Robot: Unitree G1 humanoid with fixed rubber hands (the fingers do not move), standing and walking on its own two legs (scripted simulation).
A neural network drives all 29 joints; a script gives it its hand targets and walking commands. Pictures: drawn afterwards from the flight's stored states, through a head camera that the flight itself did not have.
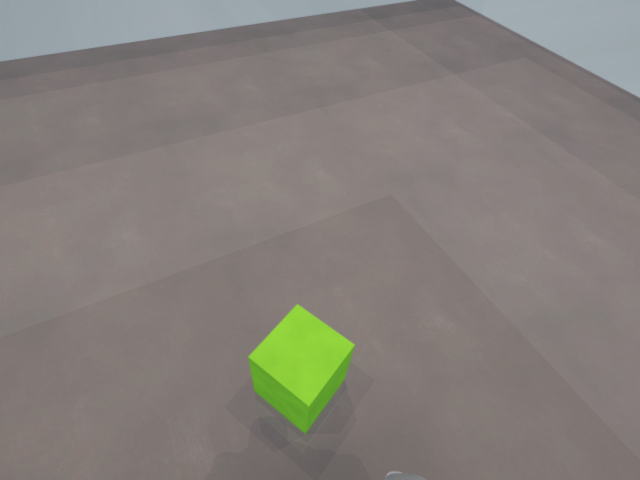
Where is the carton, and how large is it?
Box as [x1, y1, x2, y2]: [248, 304, 354, 433]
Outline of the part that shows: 297,304 248,356 254,390 305,433 344,379 354,344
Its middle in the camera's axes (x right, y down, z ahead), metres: -0.06 +0.39 +1.14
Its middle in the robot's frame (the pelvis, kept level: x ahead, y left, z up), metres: +0.52 +0.01 -0.66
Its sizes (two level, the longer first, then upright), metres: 0.205 0.203 0.259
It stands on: the floor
